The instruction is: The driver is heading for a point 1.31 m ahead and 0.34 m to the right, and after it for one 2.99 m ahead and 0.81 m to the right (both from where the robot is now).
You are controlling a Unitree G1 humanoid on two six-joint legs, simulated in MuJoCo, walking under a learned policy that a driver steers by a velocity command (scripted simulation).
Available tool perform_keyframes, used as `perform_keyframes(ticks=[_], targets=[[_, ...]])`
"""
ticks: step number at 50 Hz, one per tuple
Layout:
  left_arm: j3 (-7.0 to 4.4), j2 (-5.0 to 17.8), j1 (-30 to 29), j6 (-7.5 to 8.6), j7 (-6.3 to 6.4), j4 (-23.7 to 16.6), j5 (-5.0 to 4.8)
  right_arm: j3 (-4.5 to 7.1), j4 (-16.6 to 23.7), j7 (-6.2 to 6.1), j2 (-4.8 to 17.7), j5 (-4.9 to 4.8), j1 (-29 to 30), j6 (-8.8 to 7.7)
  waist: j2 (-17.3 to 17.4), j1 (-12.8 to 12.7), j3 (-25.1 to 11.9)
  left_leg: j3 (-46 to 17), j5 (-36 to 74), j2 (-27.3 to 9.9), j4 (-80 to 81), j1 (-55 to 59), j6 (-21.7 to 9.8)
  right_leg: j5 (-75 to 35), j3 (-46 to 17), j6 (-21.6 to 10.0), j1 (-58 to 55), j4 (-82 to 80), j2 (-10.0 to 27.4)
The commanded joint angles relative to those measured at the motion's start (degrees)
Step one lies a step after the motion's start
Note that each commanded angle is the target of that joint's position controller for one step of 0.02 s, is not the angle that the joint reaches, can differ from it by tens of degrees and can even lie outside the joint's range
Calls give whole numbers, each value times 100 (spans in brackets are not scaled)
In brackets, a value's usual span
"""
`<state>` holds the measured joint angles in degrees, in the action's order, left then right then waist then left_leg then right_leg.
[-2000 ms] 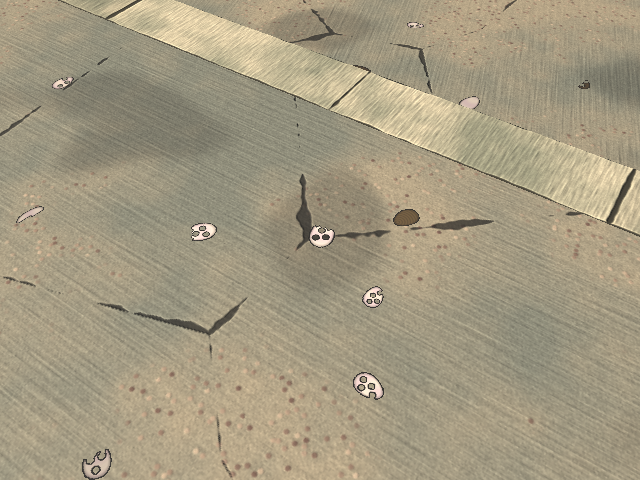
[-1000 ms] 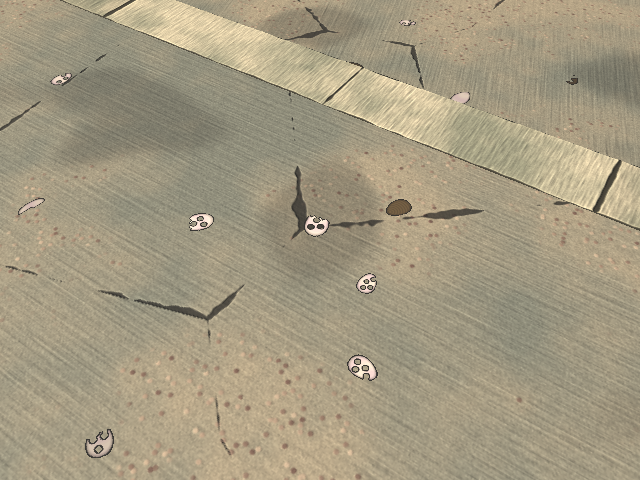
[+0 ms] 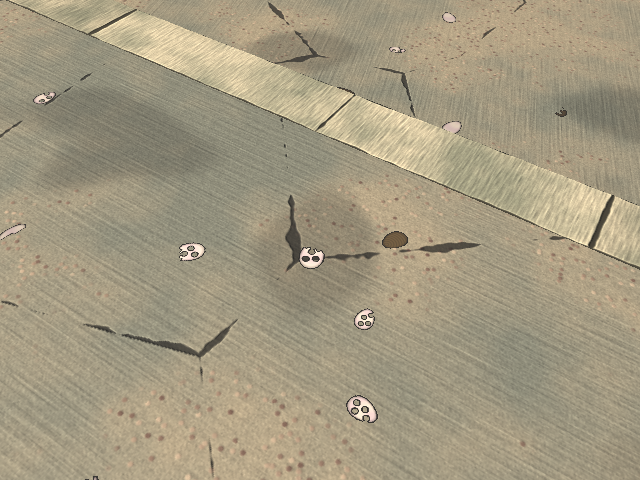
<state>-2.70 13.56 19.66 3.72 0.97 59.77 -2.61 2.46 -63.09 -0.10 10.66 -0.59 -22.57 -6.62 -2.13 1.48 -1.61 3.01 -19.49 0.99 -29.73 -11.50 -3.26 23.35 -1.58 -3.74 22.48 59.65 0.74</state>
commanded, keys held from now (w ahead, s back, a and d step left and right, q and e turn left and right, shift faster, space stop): w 0.92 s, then w+e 0.08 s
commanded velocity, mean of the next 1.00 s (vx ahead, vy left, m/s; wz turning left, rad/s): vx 0.47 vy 0.00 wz -0.01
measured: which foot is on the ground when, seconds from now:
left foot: down 0.00-0.40, up 0.42-0.90, down 0.92-1.00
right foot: up 0.00-0.36, down 0.38-0.94, up 0.96-1.00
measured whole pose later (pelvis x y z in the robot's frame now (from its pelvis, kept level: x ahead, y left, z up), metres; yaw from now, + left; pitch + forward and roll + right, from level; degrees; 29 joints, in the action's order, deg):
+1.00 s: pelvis +0.56 +0.02 -0.01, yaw -1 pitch +2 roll -1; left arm -2.6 14.5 20.1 4.8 0.1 58.7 -2.0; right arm 3.4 -50.1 1.7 13.4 -0.3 -5.4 -6.6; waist -0.8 -1.5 2.0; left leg 3.6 -8.6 -0.6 -32.2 -25.8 -2.9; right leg 26.1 -3.2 -2.4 15.0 61.6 0.3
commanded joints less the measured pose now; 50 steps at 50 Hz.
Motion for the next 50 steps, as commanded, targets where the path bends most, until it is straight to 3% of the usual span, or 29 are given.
perform_keyframes(ticks=[1, 2, 3, 5, 8, 13, 15, 16, 17, 18, 19, 20, 21, 22, 23, 24, 25, 27, 31, 36, 41, 43, 44, 45, 46, 47, 48, 49, 50], targets=[[-89, 426, -630, 301, -62, -562, 76, 18, 158, 78, 626, 11, -348, -72, 588, 0, 951, -2557, -251, -1767, 2219, 1328, -786, -953, -247, -169, 2878, 757, 555], [-140, 512, -694, 298, -90, -554, 116, -37, 161, 80, 453, 30, -398, -27, 622, -4, 887, -1998, 531, -1530, 2229, 1274, -621, -1202, -150, -123, 2615, 451, 626], [-143, 427, -724, 275, -125, -540, 121, -64, 122, 59, 389, 57, -592, 13, 718, 26, 795, -1612, 1170, -1369, 2212, 1277, -560, -1372, -9, -59, 2438, 262, 612], [-103, 222, -1031, 212, -166, -646, 130, -62, 93, -12, 506, 86, -865, 67, 711, 84, 770, -1217, 2034, -1266, 2204, 1299, -609, -1627, 183, 85, 2441, -163, 569], [5, 37, -2007, 201, -195, -1039, 126, -40, 214, -107, 733, 101, -845, 114, 619, 231, 947, -890, 2266, -1173, 2369, 921, -630, -2182, 364, 210, 2120, -1525, 405], [54, 172, -2803, 224, -326, -1387, 62, 39, 165, -146, 880, -11, -1089, 118, 747, 286, 1155, -688, 2432, -1405, 2433, 1178, -651, -2519, 458, 72, 1629, -2640, 212], [13, 311, -2787, 267, -379, -1465, 66, 87, 180, -149, 940, -17, -982, 149, 771, 103, 1016, -574, 3316, -1524, 2086, 1594, -555, -2326, 458, -107, 1370, -2889, 125], [-48, 444, -2561, 283, -387, -1439, 74, 119, 212, -150, 1015, 1, -889, 170, 875, -80, 765, -519, 4343, -1556, 1722, 1765, -490, -2180, 529, -204, 944, -2903, -17], [-143, 623, -2082, 286, -370, -1331, 74, 152, 242, -149, 1089, 27, -800, 209, 1026, -360, 364, -445, 5487, -1541, 1113, 1857, -422, -2024, 654, -314, 257, -2835, -217], [-287, 866, -1096, 270, -331, -1037, 54, 145, 290, -139, 1070, 57, -674, 257, 1055, -850, -215, -273, 6116, -1335, 9, 1618, -288, -2045, 739, -480, -975, -2882, -387], [-405, 1156, -8, 229, -268, -762, 83, 92, 429, -111, 996, 99, -521, 255, 889, -1304, -901, -219, 5044, -1122, -1518, 387, -119, -1942, 6, -764, -2799, -2725, 264], [-524, 1706, 747, 203, -251, -602, 240, -140, 521, -8, 123, 86, -1270, 144, -699, -934, -2059, -237, 1304, -20, -4070, -1894, 271, -667, -2963, -1806, -5047, -3185, 1977], [-374, 1251, 662, 185, -263, -539, 254, -116, 420, 43, 263, -54, -1111, -57, -899, -979, -2323, -1178, -1112, 225, -5045, -2556, 152, -266, -4448, -1850, -4961, -4284, 2232], [-273, 934, -12, 214, -270, -612, 191, 24, 686, 51, 739, -227, -428, -156, -756, -808, -1161, -1078, -860, -160, -5307, -3108, 25, -361, -3501, -1462, -4033, -4405, 1982], [-187, 682, -644, 243, -283, -761, 177, 48, 828, 5, 863, -247, 31, -191, -204, -597, -549, -893, -279, -499, -5063, -2957, -29, -978, -2566, -1245, -2927, -4541, 1784], [-121, 480, -993, 278, -325, -797, 226, 110, 845, -61, 869, -175, 220, -155, 158, -373, -196, -775, 89, -714, -4714, -2641, -28, -1541, -1905, -1092, -2018, -4703, 1551], [-78, 346, -1133, 311, -353, -768, 283, 148, 827, -99, 758, -112, 79, -63, 52, -129, -62, -801, 314, -903, -4400, -2209, -37, -1737, -1394, -976, -1417, -4873, 1311], [-69, 335, -1011, 326, -354, -627, 279, 142, 803, -129, 483, -91, -131, 102, -153, 46, 94, -730, 379, -999, -4026, -1880, -18, -1797, -971, -1003, -850, -5163, 1121], [-124, 686, -553, 327, -177, -451, 284, 198, 1187, -145, 640, 13, 781, 170, -78, -33, 484, -629, 1272, -1136, -2886, -2680, 227, -2022, -660, -1108, -819, -5471, 1125], [-148, 847, -6, 252, -67, -374, 196, 123, 1496, -20, 522, -13, 1939, 96, -40, -384, 564, -322, 2549, -813, -925, -2537, 289, -2189, -202, -832, -1245, -5444, 944], [-205, 922, 465, 130, -39, -178, 129, 87, 1786, 155, 626, -78, 2611, 51, -70, -539, 707, -351, 2123, -662, -144, -2650, 141, -2201, -267, -735, -2262, -5012, 1352], [-248, 999, 396, 67, -25, -179, 127, 135, 1801, 201, 780, -85, 2424, 16, -166, -353, 576, -285, 1677, -546, 24, -2274, -12, -2745, -305, -629, -2541, -4669, 1483], [-258, 1036, 267, 35, -24, -214, 135, 204, 1722, 203, 919, -82, 2052, 0, -239, -109, 349, -139, 1514, -378, 103, -1692, -115, -3631, -207, -541, -2564, -4212, 1413], [-222, 939, 178, -1, -29, -249, 159, 340, 1458, 182, 1147, -69, 1200, -6, -181, 308, -150, 25, 1511, -171, 173, -583, -265, -4449, 31, -401, -2390, -3194, 1120], [-121, 719, 205, -9, -31, -374, 239, 484, 1194, 136, 1575, -10, 86, -4, 242, 686, -1002, -747, 1554, -857, 11, 1162, -600, -3702, 324, -192, -1408, -1517, 777], [104, -60, 928, 104, -91, -409, 233, 611, 1031, 149, 2101, 56, -518, 26, 1724, 430, -1799, -3490, 428, -2289, 578, 3342, -1511, -801, 436, 229, 1049, 760, -308], [32, 296, 746, 250, -108, -323, 115, 445, 1076, 162, 1550, 64, -511, 10, 1506, 555, -2013, -4492, 60, -2433, 1240, 3381, -1429, 887, -603, 111, 1682, 1551, -317], [-104, 762, 212, 315, -114, -490, -58, 347, 1143, 151, 1260, 46, -1, -18, 1181, 463, -1162, -3529, 232, -2288, 1249, 2663, -1077, 533, -680, -18, 2113, 1813, -26], [-117, 787, -104, 315, -71, -574, -63, 275, 1272, 148, 1081, 49, 563, -29, 777, 265, -683, -2673, 794, -2104, 1367, 1781, -892, -28, -523, -44, 1959, 1592, 315]])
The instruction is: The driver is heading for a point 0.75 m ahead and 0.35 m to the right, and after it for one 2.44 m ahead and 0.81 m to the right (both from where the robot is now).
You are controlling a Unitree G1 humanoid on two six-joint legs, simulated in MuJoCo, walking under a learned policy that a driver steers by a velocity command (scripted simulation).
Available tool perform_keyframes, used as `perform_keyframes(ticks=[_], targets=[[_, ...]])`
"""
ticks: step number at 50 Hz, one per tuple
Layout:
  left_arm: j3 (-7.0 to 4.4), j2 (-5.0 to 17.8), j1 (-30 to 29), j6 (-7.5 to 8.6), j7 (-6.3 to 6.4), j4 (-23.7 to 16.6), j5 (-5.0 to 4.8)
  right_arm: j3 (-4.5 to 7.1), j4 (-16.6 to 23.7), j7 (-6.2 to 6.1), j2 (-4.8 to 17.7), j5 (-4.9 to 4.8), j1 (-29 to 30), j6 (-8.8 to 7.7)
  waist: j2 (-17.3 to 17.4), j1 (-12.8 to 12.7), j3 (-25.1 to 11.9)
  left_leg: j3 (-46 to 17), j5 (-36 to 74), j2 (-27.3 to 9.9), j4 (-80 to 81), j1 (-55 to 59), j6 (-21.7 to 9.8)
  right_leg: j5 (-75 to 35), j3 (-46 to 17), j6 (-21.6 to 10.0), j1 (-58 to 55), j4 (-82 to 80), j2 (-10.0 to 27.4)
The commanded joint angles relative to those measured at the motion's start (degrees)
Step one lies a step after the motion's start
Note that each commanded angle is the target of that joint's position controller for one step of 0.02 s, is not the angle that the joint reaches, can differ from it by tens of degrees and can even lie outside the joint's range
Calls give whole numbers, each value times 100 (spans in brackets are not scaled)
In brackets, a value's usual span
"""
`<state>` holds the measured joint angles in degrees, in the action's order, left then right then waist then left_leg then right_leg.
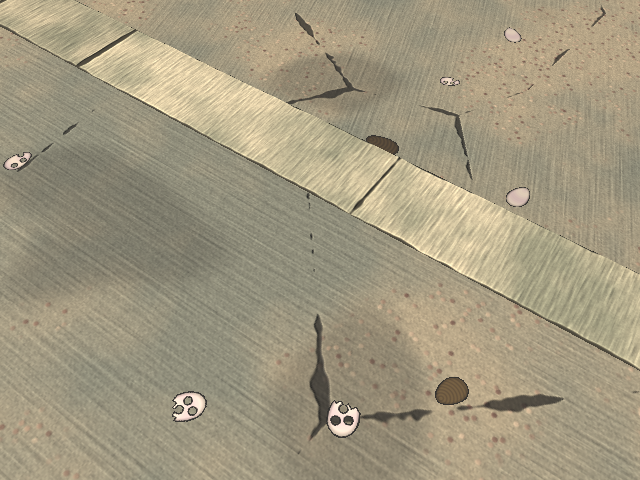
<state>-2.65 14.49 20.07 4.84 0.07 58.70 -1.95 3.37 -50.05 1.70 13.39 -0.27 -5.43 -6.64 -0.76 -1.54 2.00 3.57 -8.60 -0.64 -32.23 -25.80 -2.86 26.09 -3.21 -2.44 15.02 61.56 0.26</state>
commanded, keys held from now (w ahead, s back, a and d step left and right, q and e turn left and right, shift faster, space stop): w+e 1.00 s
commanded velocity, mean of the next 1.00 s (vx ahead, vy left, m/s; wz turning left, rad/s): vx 0.50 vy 0.00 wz -0.50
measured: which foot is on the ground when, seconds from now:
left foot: down 0.00-0.50, up 0.52-0.96, down 0.98-1.00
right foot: up 0.00-0.48, down 0.50-0.98, up 1.00-1.00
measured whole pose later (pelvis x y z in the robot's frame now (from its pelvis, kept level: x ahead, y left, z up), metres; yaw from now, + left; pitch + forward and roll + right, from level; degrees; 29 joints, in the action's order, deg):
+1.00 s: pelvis +0.56 -0.12 +0.00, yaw -33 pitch +3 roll +1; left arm -5.3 16.2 21.5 2.1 1.1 45.8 -1.4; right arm 3.2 -41.8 1.0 14.5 0.5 -0.6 -8.1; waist -0.6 -4.2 0.1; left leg -1.1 -4.1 1.8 -28.5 -27.2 -0.7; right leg 28.5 -13.0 -3.5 7.7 39.0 -5.4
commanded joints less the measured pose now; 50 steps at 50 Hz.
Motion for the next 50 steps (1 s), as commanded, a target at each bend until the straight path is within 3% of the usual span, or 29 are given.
perform_keyframes(ticks=[1, 3, 4, 6, 10, 13, 16, 19, 22, 23, 24, 25, 26, 27, 28, 29, 30, 31, 33, 36, 40, 43, 46, 47, 48, 49, 50], targets=[[-164, 633, -291, 157, 67, -468, -50, 135, -10, -17, 615, 40, -797, -41, 435, 404, -678, -2112, 29, -1718, 1842, 2483, -812, -707, -315, -156, 2463, 1025, 563], [-204, 396, -44, -34, 71, -376, -30, 89, -98, -11, 391, 114, -625, -73, 685, 126, -434, -1299, 308, -1376, 2191, 1752, -647, -1140, -337, -139, 1849, 613, 772], [-202, 266, 38, -106, 64, -342, -38, 101, -166, -29, 415, 126, -709, -89, 672, 85, -364, -1039, 522, -1334, 2288, 1622, -669, -1257, -310, -123, 1807, 563, 771], [-231, 237, -158, -191, 70, -439, -24, 147, -255, -94, 564, 140, -834, -113, 556, 60, -175, -662, 904, -1334, 2430, 1604, -713, -1643, -373, -75, 2135, 340, 766], [-272, 234, -766, -184, 21, -691, 45, 170, -329, -235, 653, 158, -1013, -79, 422, 156, 43, -130, 1174, -1348, 2552, 1935, -656, -2631, -461, 19, 2715, -706, 664], [-226, 147, -1299, -164, -83, -896, 82, 180, -342, -311, 734, 121, -1119, -39, 364, 302, 215, 299, 1206, -1328, 2640, 2085, -560, -3142, -79, 18, 2655, -1554, 614], [-162, 44, -1863, -164, -191, -1182, 94, 210, -452, -356, 798, 72, -1480, 47, 249, 506, 421, 545, 1482, -1496, 2505, 2656, -546, -3065, 201, -60, 2892, -2064, 589], [-139, 30, -2202, -165, -311, -1472, 69, 257, -488, -369, 891, 11, -1628, 178, 275, 542, 500, 745, 2188, -1674, 2104, 3240, -517, -2482, 523, -194, 3002, -2343, 486], [-263, 295, -1846, -184, -388, -1605, 44, 327, -353, -413, 1147, -46, -1362, 277, 610, 144, 45, 1009, 4905, -1668, 1051, 3319, -354, -1665, 1070, -493, 1865, -2381, -29], [-372, 512, -1298, -192, -386, -1528, 21, 345, -302, -423, 1236, -55, -1248, 316, 704, -187, -289, 1053, 5560, -1616, 234, 3204, -285, -1467, 1172, -640, 1109, -2405, -259], [-552, 845, -403, -195, -333, -1326, 13, 333, -237, -416, 1261, -89, -1079, 328, 607, -687, -775, 1134, 5270, -1397, -977, 2718, -106, -1859, 1111, -862, -244, -2882, -475], [-747, 1384, 404, -251, -190, -1158, 41, 277, -98, -402, 1129, -1, -1092, 265, -96, -955, -1289, 1127, 3077, -1079, -2821, 1241, 170, -1780, -284, -1216, -1951, -3140, 309], [-784, 1823, 118, -215, -157, -1317, 19, 30, 207, -288, 273, 83, -1530, 52, -1427, -209, -1827, 337, -2239, 318, -5006, -1250, 525, -1250, -3780, -2403, -3694, -3899, 1770], [-622, 1383, 391, -174, -169, -1318, 120, 87, 365, -175, 684, -150, -929, -236, -759, -578, -2231, -945, -2316, 196, -5335, -1893, 317, -1075, -4375, -2326, -3880, -4530, 1898], [-530, 1017, 226, -109, -159, -1306, 156, 111, 516, -135, 796, -318, -501, -334, -539, -550, -1532, -943, -1890, -94, -5081, -2226, 143, -1408, -3432, -2027, -3389, -4487, 1711], [-459, 783, -242, -52, -184, -1385, 110, 111, 490, -167, 767, -234, -460, -350, 74, -213, -944, -912, -1444, -378, -4429, -1991, 103, -1990, -2651, -1781, -2402, -4500, 1428], [-389, 570, -637, -29, -178, -1488, 98, 181, 431, -220, 868, -59, -452, -294, 189, 1, -729, -872, -1244, -561, -3904, -1546, 144, -2473, -2119, -1605, -1641, -4563, 1204], [-352, 514, -826, -22, -153, -1586, 132, 218, 429, -223, 889, -6, -582, -202, 125, 184, -616, -890, -1110, -659, -3655, -1146, 204, -2748, -1893, -1579, -1099, -4693, 1078], [-377, 683, -808, -12, -89, -1622, 106, 224, 504, -234, 779, 61, -610, -60, 108, 317, -469, -783, -975, -678, -3113, -897, 393, -3122, -1659, -1588, -539, -4864, 959], [-447, 960, -526, -18, 32, -1613, 93, 164, 747, -270, 628, 124, -3, 20, -21, 171, -257, -615, -89, -529, -1944, -971, 625, -3340, -1243, -1465, -142, -4945, 713], [-444, 942, -198, -97, 73, -1585, 57, 77, 997, -195, 473, 55, 798, -16, -340, -184, -175, -512, 1314, -109, -244, -466, 605, -2677, -1031, -1073, 54, -4767, 380], [-435, 901, 50, -139, 71, -1518, 22, 104, 1178, -128, 631, -22, 1076, -66, -463, -294, -200, -651, 1287, 7, 220, -362, 525, -2354, -1449, -991, -336, -4435, 562], [-439, 907, 46, -193, 119, -1563, 44, 183, 1220, -59, 869, -40, 914, -166, -621, -133, -276, -742, 632, 66, 526, -94, 340, -2313, -1986, -900, -809, -3889, 754], [-430, 887, -42, -214, 130, -1608, 50, 218, 1148, -55, 920, -35, 586, -203, -710, 64, -362, -661, 545, 104, 691, 328, 231, -2484, -2052, -829, -813, -3636, 694], [-375, 738, -142, -211, 122, -1684, 63, 297, 1019, -78, 1068, 24, 7, -234, -678, 362, -701, -674, 629, 2, 800, 1230, 49, -2805, -1905, -662, -641, -3031, 422], [-257, 438, -233, -183, 94, -1825, 137, 384, 933, -121, 1384, 129, -894, -245, -199, 764, -1457, -1482, 476, -900, 628, 2713, -336, -2281, -1452, -435, 75, -1518, 85], [-156, 99, 606, -128, 92, -1966, -18, 499, 730, -116, 1802, 190, -1548, -159, 1739, 474, -2303, -4052, -601, -2247, 1018, 4726, -1284, 399, -710, -30, 2135, 365, -709]])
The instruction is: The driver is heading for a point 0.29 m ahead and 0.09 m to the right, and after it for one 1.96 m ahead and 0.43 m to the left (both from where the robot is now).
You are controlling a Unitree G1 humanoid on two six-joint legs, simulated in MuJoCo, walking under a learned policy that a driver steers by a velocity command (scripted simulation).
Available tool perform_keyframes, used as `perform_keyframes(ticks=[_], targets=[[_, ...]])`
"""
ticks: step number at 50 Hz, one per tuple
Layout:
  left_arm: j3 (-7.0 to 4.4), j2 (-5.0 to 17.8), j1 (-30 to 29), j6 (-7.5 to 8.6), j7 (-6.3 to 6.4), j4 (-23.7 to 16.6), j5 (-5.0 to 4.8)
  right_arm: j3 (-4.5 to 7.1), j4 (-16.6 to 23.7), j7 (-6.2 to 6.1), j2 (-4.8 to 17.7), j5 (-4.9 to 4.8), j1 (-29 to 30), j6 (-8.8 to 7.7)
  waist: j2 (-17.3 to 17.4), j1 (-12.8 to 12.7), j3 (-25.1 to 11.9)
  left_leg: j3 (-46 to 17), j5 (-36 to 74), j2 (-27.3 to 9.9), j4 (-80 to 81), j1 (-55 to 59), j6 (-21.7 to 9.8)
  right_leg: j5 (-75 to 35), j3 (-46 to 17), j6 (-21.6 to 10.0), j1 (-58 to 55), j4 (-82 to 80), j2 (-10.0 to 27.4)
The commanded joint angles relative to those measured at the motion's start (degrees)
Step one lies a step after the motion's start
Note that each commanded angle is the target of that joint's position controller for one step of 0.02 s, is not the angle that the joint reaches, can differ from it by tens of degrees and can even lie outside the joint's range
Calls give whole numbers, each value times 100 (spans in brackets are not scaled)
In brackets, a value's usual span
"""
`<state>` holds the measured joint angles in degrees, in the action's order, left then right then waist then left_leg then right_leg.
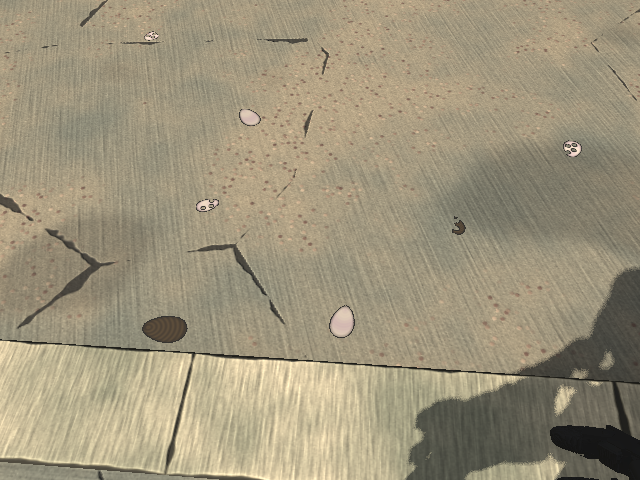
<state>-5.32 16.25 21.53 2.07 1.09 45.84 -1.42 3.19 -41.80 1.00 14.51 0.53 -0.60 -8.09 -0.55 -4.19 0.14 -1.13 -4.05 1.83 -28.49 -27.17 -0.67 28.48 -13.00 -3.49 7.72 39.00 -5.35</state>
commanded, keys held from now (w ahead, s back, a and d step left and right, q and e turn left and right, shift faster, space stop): w+e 0.30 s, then w+q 0.70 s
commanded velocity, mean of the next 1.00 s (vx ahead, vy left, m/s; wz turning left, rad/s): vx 0.50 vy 0.00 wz -0.03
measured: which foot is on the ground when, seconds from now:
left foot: down 0.00-0.50, up 0.52-0.96, down 0.98-1.00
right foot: up 0.00-0.46, down 0.48-1.00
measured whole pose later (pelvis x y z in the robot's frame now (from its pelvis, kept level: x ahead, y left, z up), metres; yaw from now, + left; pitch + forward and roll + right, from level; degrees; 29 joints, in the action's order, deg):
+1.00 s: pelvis +0.51 -0.07 -0.01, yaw +2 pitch +1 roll -2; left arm -5.9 15.3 19.0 3.9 1.1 48.6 -1.4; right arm 4.2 -41.8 3.4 15.1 -1.0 -7.3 -1.4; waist 1.4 -1.9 0.9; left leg 2.8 -10.8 -2.1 -41.6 -30.0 -6.0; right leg 27.9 16.5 2.4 -2.9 28.6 4.2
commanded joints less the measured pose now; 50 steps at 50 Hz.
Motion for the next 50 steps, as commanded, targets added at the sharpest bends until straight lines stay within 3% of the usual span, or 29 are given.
perform_keyframes(ticks=[1, 2, 3, 4, 5, 8, 11, 15, 17, 20, 22, 23, 24, 25, 26, 27, 28, 29, 30, 31, 33, 35, 37, 40, 44, 45, 46, 49, 50], targets=[[48, 477, 534, 159, -3, -579, -131, 403, -38, -18, 1198, -38, -1973, 26, 1569, 786, -1905, -4404, -2293, -2687, 966, 4820, -1495, 534, 148, 137, 3685, 3522, 296], [-49, 838, -30, 123, -10, -624, -110, 296, 58, -42, 803, -67, -1695, 77, 920, 931, -1101, -3516, -2382, -2435, 1063, 4107, -1223, 5, 218, 184, 3942, 3794, 521], [-57, 813, -373, 89, -2, -701, -48, 244, 102, -53, 710, -22, -1388, 134, 478, 843, -613, -2725, -1771, -2189, 1151, 3322, -1048, -434, 443, 222, 3787, 3733, 730], [-70, 728, -567, 82, -15, -784, 14, 207, 68, -52, 605, 2, -1173, 163, 430, 718, -247, -2189, -1173, -1962, 1297, 2675, -999, -724, 475, 232, 3645, 3443, 893], [-86, 632, -538, 45, -41, -814, 2, 168, 51, -60, 527, 45, -1080, 160, 570, 574, -119, -1732, -800, -1781, 1433, 2266, -929, -883, 494, 216, 3382, 3254, 1052], [-37, 333, -561, -69, -82, -943, -37, 223, -63, -51, 626, -13, -1113, 101, 678, 483, -11, -927, -197, -1676, 1807, 1900, -1036, -1101, 700, 263, 3236, 2758, 1199], [4, 248, -879, -91, -106, -1116, 8, 312, -160, -83, 865, -11, -1215, 102, 492, 517, -3, -425, 409, -1781, 1925, 2106, -1123, -1707, 721, 345, 3479, 2065, 1279], [69, 155, -1448, -34, -242, -1232, 3, 342, -246, -121, 1000, -57, -1304, 199, 421, 716, 142, 393, 723, -1634, 1893, 2275, -911, -2762, 1037, 276, 3245, 838, 1196], [136, 18, -1808, 0, -288, -1333, 22, 332, -389, -91, 1033, -118, -1623, 244, 344, 865, 262, 492, 641, -1624, 1901, 2236, -918, -2749, 1202, 202, 2912, 286, 1047], [129, 116, -2131, 46, -348, -1505, 16, 348, -569, -38, 1217, -275, -1845, 355, 455, 805, 474, 287, 930, -1847, 1732, 2604, -974, -2109, 1399, 46, 2780, -274, 913], [23, 367, -1806, 94, -364, -1436, 41, 352, -642, -45, 1357, -319, -1803, 434, 597, 484, 257, 247, 2068, -1869, 1156, 2778, -866, -1807, 1561, -106, 2039, -721, 671], [-100, 555, -1056, 117, -348, -1206, 68, 316, -681, -54, 1334, -350, -1734, 459, 548, 25, -179, 464, 2808, -1662, 306, 2590, -717, -2188, 1729, -234, 888, -1083, 478], [-262, 891, -146, 113, -279, -932, 115, 227, -689, -66, 1120, -299, -1788, 438, 478, -377, -811, 649, 2436, -1357, -902, 1806, -474, -2503, 1516, -380, -684, -901, 652], [-386, 1498, 681, 90, -152, -839, 220, 29, -476, -39, 527, -83, -1928, 373, -647, -494, -1732, 746, -347, -749, -3115, 15, -100, -2546, -537, -955, -2597, -882, 2269], [-316, 1513, 593, 107, -171, -908, 238, -23, -450, -22, 429, -210, -2234, 250, -1450, -265, -2491, -219, -3061, -117, -4467, -1049, 22, -2063, -2710, -1581, -2981, -1789, 3155], [-190, 1031, 342, 130, -215, -870, 184, 155, -435, -13, 987, -384, -1882, 226, -810, -351, -1744, -600, -2816, -406, -4827, -1558, 8, -1764, -2043, -1344, -2380, -1941, 2938], [-108, 780, 93, 153, -223, -799, 132, 169, -326, -5, 988, -396, -1591, 236, -802, -194, -985, -412, -2440, -640, -4727, -1768, -26, -1758, -1130, -1121, -1700, -2011, 2682], [-47, 576, -294, 187, -242, -767, 125, 175, -343, -39, 898, -308, -1479, 276, -505, 30, -597, -372, -1968, -854, -4399, -1582, -15, -1798, -582, -951, -977, -2214, 2406], [1, 373, -586, 248, -258, -759, 139, 217, -382, -59, 878, -239, -1544, 361, -635, 227, -351, -412, -1584, -996, -4147, -1313, 3, -1953, -134, -850, -444, -2438, 2212], [11, 283, -776, 306, -259, -726, 172, 216, -459, -59, 775, -252, -1749, 465, -682, 392, -257, -444, -1304, -1061, -4057, -976, 25, -2008, 194, -791, -77, -2673, 2107], [-21, 290, -875, 421, -225, -610, 224, 194, -468, -70, 563, -272, -1795, 601, -514, 524, -97, -478, -966, -1054, -3877, -884, 79, -2395, 640, -817, 224, -2977, 2104], [-62, 361, -803, 464, -160, -465, 270, 201, -371, -94, 513, -258, -1557, 658, -343, 526, 104, -599, -527, -1021, -3503, -1167, 111, -2764, 1061, -777, 200, -3084, 2089], [-88, 397, -690, 452, -89, -338, 270, 184, -294, -74, 453, -206, -1362, 651, -293, 480, 202, -639, 44, -975, -2873, -1372, 116, -3067, 1459, -700, -12, -3066, 2037], [-148, 598, -643, 434, -18, -250, 240, 105, -62, 66, 312, -163, -739, 575, -201, 295, 358, -280, 873, -884, -1710, -1207, 23, -3213, 2001, -565, -80, -3099, 1953], [-236, 749, -289, 335, 2, -54, 130, 78, 253, 196, 314, -172, -268, 598, -201, 99, 518, 116, 412, -806, -1342, -1209, -123, -3448, 2282, -583, -563, -2814, 2175], [-271, 849, -308, 334, 21, -41, 125, 142, 266, 235, 443, -140, -430, 595, -268, 238, 438, -42, 509, -894, -1652, -1176, -234, -3901, 2204, -571, -759, -2607, 2431], [-272, 856, -535, 339, 32, -128, 119, 221, 205, 259, 623, -113, -654, 588, -157, 383, 280, 160, 570, -756, -1864, -984, -328, -4440, 2396, -518, -860, -2333, 2362], [-318, 1069, -933, 247, 25, -238, -94, 436, 87, 224, 928, -141, -1714, 688, -576, 1085, -189, 732, -1007, -97, -1429, 784, -760, -6964, 2594, -235, -561, -395, 2139], [-274, 985, -723, 195, 29, -140, -85, 604, -26, 147, 1181, -228, -2303, 694, -190, 1403, -459, 727, -760, 225, -413, 1891, -965, -5937, 2787, -1, -127, 1134, 1739]])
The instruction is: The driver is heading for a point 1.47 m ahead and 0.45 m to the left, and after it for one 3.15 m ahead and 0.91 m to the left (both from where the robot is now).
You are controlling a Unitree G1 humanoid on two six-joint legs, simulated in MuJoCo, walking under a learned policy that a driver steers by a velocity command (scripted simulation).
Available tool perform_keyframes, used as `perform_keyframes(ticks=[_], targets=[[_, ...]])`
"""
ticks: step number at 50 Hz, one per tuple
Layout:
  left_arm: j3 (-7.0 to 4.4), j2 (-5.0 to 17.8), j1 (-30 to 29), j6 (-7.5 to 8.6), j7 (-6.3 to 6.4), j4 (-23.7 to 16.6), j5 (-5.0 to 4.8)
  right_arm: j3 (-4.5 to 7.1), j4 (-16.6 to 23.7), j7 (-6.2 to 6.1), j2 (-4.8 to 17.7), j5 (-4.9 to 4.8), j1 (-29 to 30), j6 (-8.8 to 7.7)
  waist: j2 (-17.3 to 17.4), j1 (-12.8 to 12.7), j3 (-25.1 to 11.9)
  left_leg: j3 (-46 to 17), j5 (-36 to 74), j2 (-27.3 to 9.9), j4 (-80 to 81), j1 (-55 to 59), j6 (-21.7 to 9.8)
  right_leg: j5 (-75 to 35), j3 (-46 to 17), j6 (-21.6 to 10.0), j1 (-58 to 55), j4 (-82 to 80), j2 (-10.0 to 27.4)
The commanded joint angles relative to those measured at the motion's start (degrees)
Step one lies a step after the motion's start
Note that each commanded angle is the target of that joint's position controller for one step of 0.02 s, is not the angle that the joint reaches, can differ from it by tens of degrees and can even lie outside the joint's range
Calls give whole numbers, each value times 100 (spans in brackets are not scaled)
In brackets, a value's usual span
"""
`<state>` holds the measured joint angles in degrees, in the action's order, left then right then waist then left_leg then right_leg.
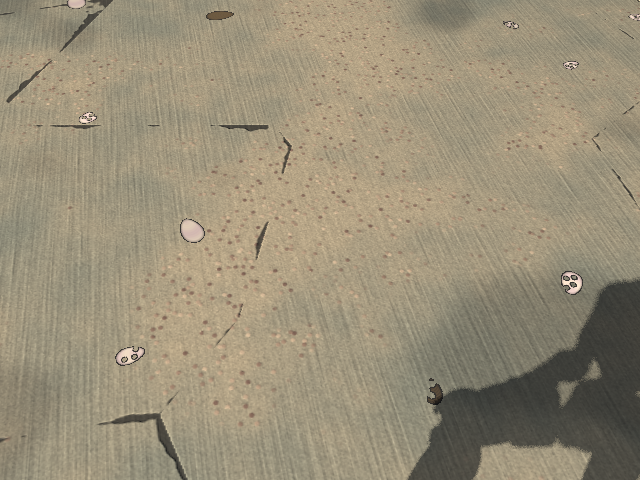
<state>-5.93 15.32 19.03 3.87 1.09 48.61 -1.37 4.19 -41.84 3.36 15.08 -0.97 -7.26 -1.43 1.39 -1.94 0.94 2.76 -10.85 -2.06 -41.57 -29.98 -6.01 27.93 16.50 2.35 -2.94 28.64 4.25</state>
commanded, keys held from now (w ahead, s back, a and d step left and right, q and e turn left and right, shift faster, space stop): w+q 0.76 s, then w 0.24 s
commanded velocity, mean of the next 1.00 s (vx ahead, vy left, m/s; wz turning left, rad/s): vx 0.50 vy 0.00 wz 0.53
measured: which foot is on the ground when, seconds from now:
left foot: down 0.00-0.56, up 0.58-1.00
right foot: down 0.00-0.02, up 0.04-0.52, down 0.54-1.00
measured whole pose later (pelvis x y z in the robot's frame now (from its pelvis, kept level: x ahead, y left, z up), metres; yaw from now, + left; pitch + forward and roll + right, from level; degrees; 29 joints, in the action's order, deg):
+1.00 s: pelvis +0.55 +0.05 -0.10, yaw +32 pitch +4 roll -1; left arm -3.0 14.4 24.1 3.2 0.9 54.8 -1.1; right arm 3.2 -33.2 2.8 12.6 -0.9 -0.5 -3.0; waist 0.8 -5.5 0.2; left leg 1.3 -5.0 0.6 -32.9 -34.0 -4.6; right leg 24.2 7.1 -1.1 -4.5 16.3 -1.1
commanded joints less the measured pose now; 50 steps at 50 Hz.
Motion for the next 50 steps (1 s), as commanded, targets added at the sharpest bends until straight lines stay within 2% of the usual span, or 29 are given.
perform_keyframes(ticks=[1, 2, 3, 4, 5, 6, 8, 10, 11, 13, 14, 17, 21, 25, 27, 28, 29, 30, 31, 32, 34, 35, 36, 37, 39, 42, 46, 48, 50], targets=[[-39, 418, 243, 67, -2, -505, 203, 614, -32, -166, 1786, -93, -1553, 40, 1465, 552, -723, -1860, 939, -668, 800, 3775, -1106, -898, -381, -259, 3078, 4311, 141], [94, 250, 233, 313, -77, -770, 205, 515, 289, -91, 1776, -77, -1515, -128, 1768, 427, -1755, -4902, 58, -1516, 1932, 4785, -2173, 975, -1702, -131, 4587, 5626, -755], [-56, 842, -799, 461, -98, -982, -75, 391, 198, 8, 1287, -103, -1755, -245, 531, 858, -1402, -4725, 122, -1454, 2483, 4502, -1802, 462, -2276, -327, 5053, 5511, -509], [-60, 847, -1046, 482, -83, -1151, -158, 348, 200, 26, 1160, -100, -1501, -298, 223, 637, -831, -4070, 460, -1354, 2390, 3843, -1624, -6, -2252, -419, 5106, 5047, -335], [-54, 783, -888, 439, -56, -1046, -27, 288, 288, 22, 954, -117, -1089, -313, -66, 354, -552, -3526, 1041, -1232, 2244, 3152, -1513, -250, -2291, -369, 4800, 4621, -80], [-91, 843, -731, 364, -40, -974, 93, 239, 379, -33, 796, -72, -803, -304, 60, 186, -543, -3124, 1387, -1141, 2225, 2591, -1447, -458, -2347, -322, 4353, 4220, 110], [-105, 784, -736, 204, -60, -990, 142, 195, 475, -153, 750, -32, -670, -277, -11, 47, -450, -2741, 1347, -908, 2389, 2017, -1288, -600, -2301, -265, 3954, 3450, 202], [46, 418, -1102, 157, -95, -1110, 235, 257, 441, -304, 963, -16, -846, -247, -84, 146, -393, -2302, 2078, -759, 2332, 1645, -1253, -1022, -2057, -102, 3801, 2729, 92], [68, 407, -1071, 203, -162, -1040, 258, 288, 460, -368, 1083, 54, -965, -250, -135, 198, -570, -2168, 2317, -739, 2159, 1690, -1220, -1922, -2064, -93, 3721, 2736, 51], [-8, 666, -1616, 279, -239, -1152, 155, 284, 272, -475, 1069, -26, -1514, -290, 174, 443, -382, -2370, 1530, -702, 2089, 2261, -1075, -2878, -2394, -110, 4553, 2133, 72], [36, 668, -1989, 307, -269, -1279, 213, 241, 187, -570, 963, -77, -1612, -271, 115, 497, -202, -2167, 719, -493, 2063, 2057, -949, -3475, -2374, -91, 4529, 1327, 14], [166, 363, -2319, 386, -439, -1323, 278, 219, 215, -625, 939, -28, -1491, -181, 179, 612, -138, -1926, -269, -124, 1660, 961, -659, -4916, -2119, -206, 3206, 289, -408], [182, 393, -2349, 348, -574, -1431, 116, 206, 207, -663, 828, -97, -1599, -89, 446, 582, 0, -2610, -987, -201, 842, 1058, -569, -4341, -2471, -260, 3044, 19, -373], [56, 617, -1920, 344, -478, -1166, 76, 226, 172, -786, 689, -121, -1761, 39, 502, 583, 48, -2830, -561, -71, -548, 2105, -283, -4427, -2647, -255, 2833, -1147, 106], [-64, 726, -376, 391, -442, -672, 163, 103, 55, -621, 352, -37, -1961, 32, -58, -39, -665, -2212, -1444, 475, -2629, 891, 61, -4548, -2452, -314, 284, -659, 271], [-76, 915, 419, 413, -473, -494, 261, -41, -81, -468, -147, -20, -2760, -36, -1135, -19, -1491, -1938, -3721, 818, -4685, -1057, 296, -5576, -2956, -449, -1958, 1081, 861], [-189, 1338, 899, 313, -473, -347, 108, -114, -114, -435, -156, -180, -3642, -149, -2464, 174, -1966, -1781, -3629, 832, -6472, -2259, 582, -5548, -4619, -971, -2570, 885, 1675], [-341, 1734, 1219, 209, -506, -62, -81, -114, 193, -497, 235, -357, -3336, -250, -2438, 34, -2226, -1453, -2787, 516, -6964, -3085, 656, -2933, -5894, -1702, -2542, -43, 2446], [-113, 887, 679, 145, -414, -262, 80, 36, 265, -623, 701, -308, -2024, -198, -474, -209, -1155, -1197, -1696, 183, -6205, -3220, 546, -685, -5361, -1443, -1362, -969, 1957], [-32, 874, 38, 189, -333, -339, 261, 64, 576, -702, 834, -337, -1302, -167, -885, -118, -492, -1062, -1184, 64, -6272, -3110, 560, -940, -5409, -1663, -292, -1220, 2100], [175, 248, -479, 292, -238, -242, 220, 92, 607, -670, 665, -70, -1003, -73, -615, 154, 104, -1549, -684, -313, -5380, -2429, 479, -2236, -4210, -1421, 1113, -1095, 1590], [222, 143, -648, 315, -231, -226, 232, 153, 578, -602, 649, -106, -1119, -55, -732, 384, 190, -1515, -309, -394, -4431, -1977, 409, -2199, -3363, -1040, 1545, -1274, 1043], [194, 299, -765, 338, -181, -202, 216, 166, 644, -562, 586, -75, -983, -49, -897, 398, 396, -1353, 109, -304, -3368, -1637, 519, -2739, -2617, -909, 1955, -1494, 717], [164, 415, -664, 355, -122, -161, 251, 141, 748, -518, 434, 5, -763, -78, -964, 287, 341, -1114, 479, -225, -2752, -1381, 594, -3460, -2321, -915, 1988, -1625, 655], [159, 488, -350, 329, -35, -36, 272, 52, 819, -434, 82, 35, -672, -113, -859, 243, 59, -943, 853, -143, -1718, -1115, 633, -4447, -2109, -1006, 1609, -1652, 749], [124, 664, -20, 243, 14, 101, 89, -59, 941, -272, -172, 21, -147, -153, -470, 22, 18, -628, 1293, -18, -257, -988, 481, -4743, -1863, -995, 906, -1735, 845], [130, 728, 585, 52, 14, 384, 16, -95, 1224, -71, -187, -2, 818, -211, -310, -274, 300, -255, 1093, 117, 650, -1161, 290, -4712, -1716, -990, 32, -1605, 1001], [109, 851, 576, -38, -3, 398, 18, -71, 1303, -11, -92, -8, 924, -240, -439, -148, 181, -52, 573, 283, 868, -810, 135, -5718, -1611, -1037, -257, -1249, 1044], [71, 1027, 488, -90, -6, 385, -4, 65, 1207, -27, 239, 30, 404, -237, -684, 298, -310, 174, 198, 575, 1063, 370, -84, -7471, -1488, -1010, -315, -356, 1027]])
